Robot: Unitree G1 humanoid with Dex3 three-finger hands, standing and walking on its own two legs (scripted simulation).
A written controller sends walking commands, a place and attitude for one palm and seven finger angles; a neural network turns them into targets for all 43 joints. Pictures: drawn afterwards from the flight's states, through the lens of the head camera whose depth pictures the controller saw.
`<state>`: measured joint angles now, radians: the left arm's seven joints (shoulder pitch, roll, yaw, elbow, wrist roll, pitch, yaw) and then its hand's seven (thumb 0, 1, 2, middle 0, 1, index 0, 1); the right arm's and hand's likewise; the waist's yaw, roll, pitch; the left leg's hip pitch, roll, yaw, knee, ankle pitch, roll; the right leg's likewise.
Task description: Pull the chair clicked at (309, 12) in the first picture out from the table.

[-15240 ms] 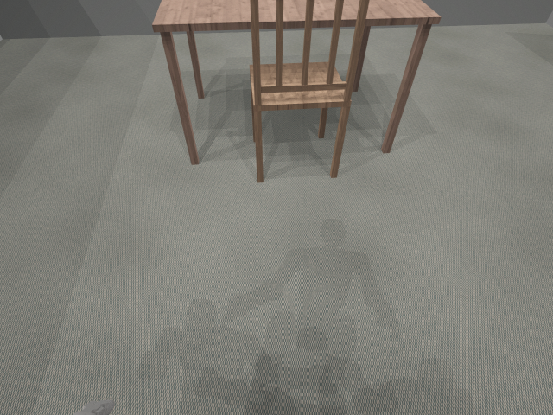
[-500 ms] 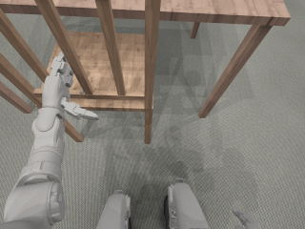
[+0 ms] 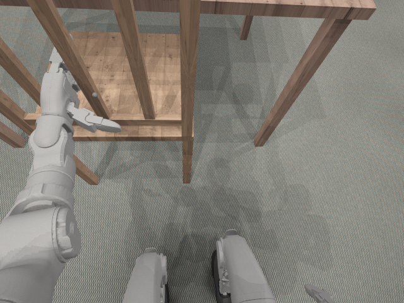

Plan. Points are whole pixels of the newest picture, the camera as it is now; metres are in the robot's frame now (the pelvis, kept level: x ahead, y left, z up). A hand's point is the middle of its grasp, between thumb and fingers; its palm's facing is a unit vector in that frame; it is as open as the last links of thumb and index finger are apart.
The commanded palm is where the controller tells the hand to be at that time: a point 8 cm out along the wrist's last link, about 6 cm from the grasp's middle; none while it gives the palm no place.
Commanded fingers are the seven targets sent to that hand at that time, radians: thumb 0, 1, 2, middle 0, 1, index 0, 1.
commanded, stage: push the fingers through the gap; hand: left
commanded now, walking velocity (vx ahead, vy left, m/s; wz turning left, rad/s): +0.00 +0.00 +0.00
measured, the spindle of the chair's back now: (77, 67) +0.54 +0.19 +0.08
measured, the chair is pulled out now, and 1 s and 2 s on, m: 0.00 0.00 0.03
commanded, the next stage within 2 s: hook a spindle and tug to test in 0.36 s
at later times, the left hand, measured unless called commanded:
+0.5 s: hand (90, 96) +0.50 +0.17 +0.05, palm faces -0.04 -1.00 -0.05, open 16.9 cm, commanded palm +0.47 +0.22 +0.04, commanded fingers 0.00 -0.50 0.30 -0.11 -0.24 -0.11 -0.24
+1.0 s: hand (94, 94) +0.51 +0.17 +0.04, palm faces -0.03 -1.00 -0.05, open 12.4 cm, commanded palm +0.48 +0.21 +0.04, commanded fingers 0.00 0.23 0.61 -0.50 -1.45 -0.50 -1.45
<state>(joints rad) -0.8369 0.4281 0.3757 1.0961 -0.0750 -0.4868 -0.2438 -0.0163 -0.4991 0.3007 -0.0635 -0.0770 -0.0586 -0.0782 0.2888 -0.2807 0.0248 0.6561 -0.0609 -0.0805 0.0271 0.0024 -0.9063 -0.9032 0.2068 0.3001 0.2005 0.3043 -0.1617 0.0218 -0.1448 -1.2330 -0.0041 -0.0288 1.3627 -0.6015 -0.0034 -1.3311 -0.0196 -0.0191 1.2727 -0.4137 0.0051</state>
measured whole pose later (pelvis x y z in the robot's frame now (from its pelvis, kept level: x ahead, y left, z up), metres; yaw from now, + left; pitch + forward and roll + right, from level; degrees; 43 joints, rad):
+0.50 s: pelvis +0.00 +0.00 +0.00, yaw +0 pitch +27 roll -1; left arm -0.83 0.44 0.38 1.10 -0.07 -0.49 -0.25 -0.02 -0.50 0.30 -0.06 -0.08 -0.06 -0.08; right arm 0.29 -0.28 0.03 0.65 -0.06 -0.05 0.03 0.00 -0.91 -0.90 0.21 0.30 0.20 0.30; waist -0.17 0.02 -0.14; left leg -1.23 0.00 -0.03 1.36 -0.60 0.00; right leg -1.32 -0.02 -0.02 1.26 -0.41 0.01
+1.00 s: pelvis +0.00 +0.00 +0.00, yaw +0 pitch +27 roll -2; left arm -0.84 0.43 0.36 1.10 -0.08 -0.48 -0.22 -0.02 -0.25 0.41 -0.39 -1.09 -0.36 -1.09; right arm 0.29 -0.27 0.03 0.65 -0.06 -0.04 0.04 0.00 -0.91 -0.90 0.21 0.30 0.20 0.30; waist -0.17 0.02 -0.14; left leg -1.24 0.00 -0.04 1.36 -0.60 0.00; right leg -1.33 -0.02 -0.03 1.26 -0.41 0.01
